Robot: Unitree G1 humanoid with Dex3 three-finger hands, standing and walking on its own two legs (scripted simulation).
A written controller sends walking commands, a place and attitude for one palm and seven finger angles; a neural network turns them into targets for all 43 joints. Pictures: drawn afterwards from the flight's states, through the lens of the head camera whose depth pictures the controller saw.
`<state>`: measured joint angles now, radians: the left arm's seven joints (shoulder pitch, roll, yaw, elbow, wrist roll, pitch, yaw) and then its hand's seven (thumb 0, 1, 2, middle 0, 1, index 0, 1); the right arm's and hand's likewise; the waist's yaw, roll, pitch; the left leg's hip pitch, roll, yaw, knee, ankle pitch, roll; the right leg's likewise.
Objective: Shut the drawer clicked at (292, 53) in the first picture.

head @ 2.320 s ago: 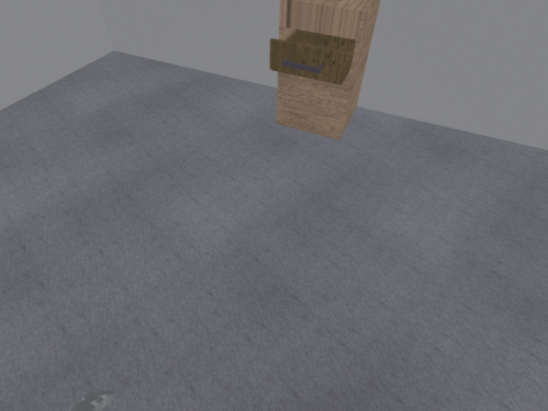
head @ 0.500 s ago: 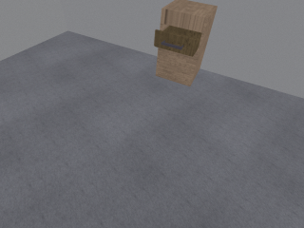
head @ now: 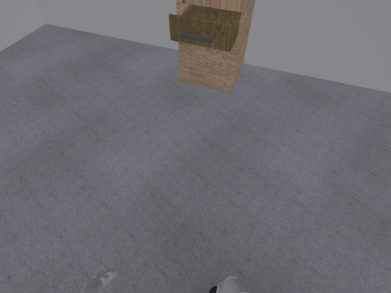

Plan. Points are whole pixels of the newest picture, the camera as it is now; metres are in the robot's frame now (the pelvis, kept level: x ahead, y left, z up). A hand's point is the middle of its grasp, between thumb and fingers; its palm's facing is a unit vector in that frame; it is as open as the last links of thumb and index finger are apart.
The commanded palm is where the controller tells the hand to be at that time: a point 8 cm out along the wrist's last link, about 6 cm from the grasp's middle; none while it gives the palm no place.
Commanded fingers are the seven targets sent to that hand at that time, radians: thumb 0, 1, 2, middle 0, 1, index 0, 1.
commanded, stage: walk to a spot facing it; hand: left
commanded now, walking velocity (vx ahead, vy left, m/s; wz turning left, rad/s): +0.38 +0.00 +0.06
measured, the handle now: (197, 36) +1.45 +0.00 -0.22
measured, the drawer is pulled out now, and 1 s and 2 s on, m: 0.18 0.18 0.18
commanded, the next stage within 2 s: turn to face it in 1.42 s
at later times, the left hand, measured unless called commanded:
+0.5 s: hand out of the picture +0.09 +0.17 -0.15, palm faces +0.20 -0.97 -0.11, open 7.3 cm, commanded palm none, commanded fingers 0.00 0.90 0.90 -0.20 -0.30 -0.20 -0.30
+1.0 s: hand (134, 147) +0.55 +0.21 -0.13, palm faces -0.07 -0.98 -0.20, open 7.4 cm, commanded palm none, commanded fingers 0.00 0.90 0.90 -0.20 -0.30 -0.20 -0.30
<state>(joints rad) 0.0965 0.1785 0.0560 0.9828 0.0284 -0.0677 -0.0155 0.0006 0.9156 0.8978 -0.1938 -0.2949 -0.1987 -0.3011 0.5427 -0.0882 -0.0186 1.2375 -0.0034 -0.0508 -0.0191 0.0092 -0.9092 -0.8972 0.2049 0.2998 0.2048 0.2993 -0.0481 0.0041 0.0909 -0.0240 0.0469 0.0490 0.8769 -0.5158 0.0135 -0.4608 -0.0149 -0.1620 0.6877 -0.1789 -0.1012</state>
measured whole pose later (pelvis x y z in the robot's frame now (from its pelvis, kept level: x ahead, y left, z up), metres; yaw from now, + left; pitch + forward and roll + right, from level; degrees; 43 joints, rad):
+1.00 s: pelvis +0.42 +0.03 +0.02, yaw -2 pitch +0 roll +1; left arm 0.11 0.18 0.07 0.99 0.03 0.00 -0.03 0.00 0.91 0.90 -0.19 -0.29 -0.20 -0.30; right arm 0.46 -0.13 -0.04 1.16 -0.03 -0.07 -0.01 0.00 -0.92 -0.90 0.20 0.30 0.20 0.30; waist -0.06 -0.01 0.05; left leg 0.07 0.04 0.25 0.34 -0.39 -0.02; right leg -0.51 -0.10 -0.11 0.67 -0.19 -0.02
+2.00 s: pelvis +0.71 +0.01 +0.01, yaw -8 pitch -1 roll +2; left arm 0.24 0.17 0.08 0.97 0.03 0.03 0.00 0.00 0.91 0.90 -0.19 -0.29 -0.20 -0.30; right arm 0.20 -0.19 -0.06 1.01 -0.02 0.02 -0.01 0.00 -0.92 -0.90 0.20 0.30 0.20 0.30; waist 0.01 0.04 0.05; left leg -0.26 0.16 0.32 0.64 -0.33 -0.03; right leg -0.34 -0.05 -0.10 0.67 -0.31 -0.01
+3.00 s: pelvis +0.78 -0.06 +0.02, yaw -19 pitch -1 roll +0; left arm 0.16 0.16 0.06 1.02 0.02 -0.05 -0.02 0.00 0.91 0.90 -0.19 -0.29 -0.20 -0.30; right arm 0.44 -0.14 -0.03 1.15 -0.01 -0.01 -0.01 0.01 -0.91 -0.90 0.20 0.30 0.20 0.30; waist -0.05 0.03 0.07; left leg -0.20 0.09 0.05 0.83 -0.49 0.00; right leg -0.32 -0.04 -0.13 0.60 -0.24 -0.04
